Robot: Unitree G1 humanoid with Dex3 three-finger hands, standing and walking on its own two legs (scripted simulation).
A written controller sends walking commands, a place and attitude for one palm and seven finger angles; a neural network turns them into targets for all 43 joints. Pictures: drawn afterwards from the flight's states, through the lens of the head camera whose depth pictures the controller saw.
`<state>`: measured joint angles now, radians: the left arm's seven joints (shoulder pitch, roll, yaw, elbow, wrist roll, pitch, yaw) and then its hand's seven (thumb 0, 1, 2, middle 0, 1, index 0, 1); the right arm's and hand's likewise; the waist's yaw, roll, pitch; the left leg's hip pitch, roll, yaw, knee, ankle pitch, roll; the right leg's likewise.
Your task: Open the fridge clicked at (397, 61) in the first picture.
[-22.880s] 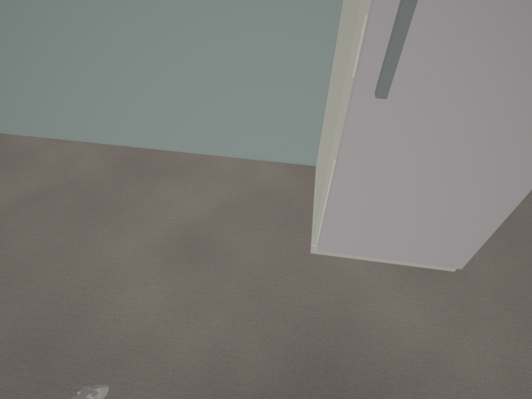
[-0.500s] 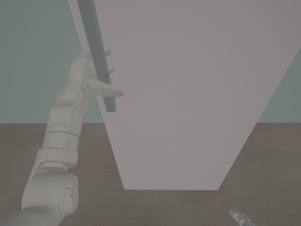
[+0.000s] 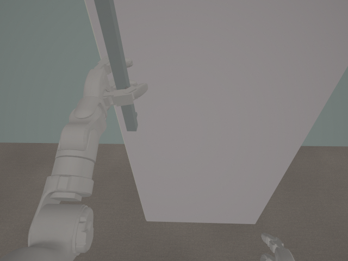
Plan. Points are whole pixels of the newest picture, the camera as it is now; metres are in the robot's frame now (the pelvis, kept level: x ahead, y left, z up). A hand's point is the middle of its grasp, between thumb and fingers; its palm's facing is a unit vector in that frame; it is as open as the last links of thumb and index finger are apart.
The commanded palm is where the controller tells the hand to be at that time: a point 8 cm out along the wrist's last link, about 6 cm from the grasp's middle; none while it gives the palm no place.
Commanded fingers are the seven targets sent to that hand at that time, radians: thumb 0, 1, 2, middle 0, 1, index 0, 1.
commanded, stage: grip the handle and tug to test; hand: left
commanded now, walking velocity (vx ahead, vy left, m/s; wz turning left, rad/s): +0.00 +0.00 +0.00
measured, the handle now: (123, 72) +0.47 +0.15 +0.24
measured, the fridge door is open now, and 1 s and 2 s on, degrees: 0 0 14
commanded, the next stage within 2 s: pull the door a little, standing still in 0.94 s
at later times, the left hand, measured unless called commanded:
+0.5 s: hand (127, 88) +0.41 +0.13 +0.23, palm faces +0.03 -1.00 +0.00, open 6.1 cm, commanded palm +0.39 +0.17 +0.22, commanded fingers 0.00 0.90 0.90 -0.45 -1.40 -0.45 -1.40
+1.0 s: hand (128, 89) +0.41 +0.12 +0.23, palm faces +0.03 -1.00 +0.00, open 6.2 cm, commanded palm +0.36 +0.17 +0.22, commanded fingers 0.00 0.90 0.90 -0.45 -1.40 -0.45 -1.40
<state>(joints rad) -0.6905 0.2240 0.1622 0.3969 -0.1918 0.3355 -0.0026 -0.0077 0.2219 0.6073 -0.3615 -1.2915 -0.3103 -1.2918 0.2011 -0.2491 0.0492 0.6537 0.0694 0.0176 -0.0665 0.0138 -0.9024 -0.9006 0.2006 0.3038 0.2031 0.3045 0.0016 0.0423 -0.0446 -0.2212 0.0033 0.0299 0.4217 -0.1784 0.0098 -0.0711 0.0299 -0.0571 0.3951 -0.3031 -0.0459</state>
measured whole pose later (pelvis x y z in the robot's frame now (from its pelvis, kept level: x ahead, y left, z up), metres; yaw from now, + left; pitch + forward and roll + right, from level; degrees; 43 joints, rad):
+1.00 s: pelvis +0.02 +0.00 +0.00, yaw -1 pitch +0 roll +1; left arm -0.54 0.23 0.19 0.18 -0.20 0.39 -0.01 -0.01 0.70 0.75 -0.32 -1.40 -0.28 -1.36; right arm 0.19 -0.25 0.05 0.62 0.07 0.04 -0.05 0.02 -0.90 -0.90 0.20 0.30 0.20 0.30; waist 0.00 0.05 -0.07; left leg -0.19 0.00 0.06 0.40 -0.21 0.00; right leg -0.05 0.03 -0.03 0.38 -0.32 -0.05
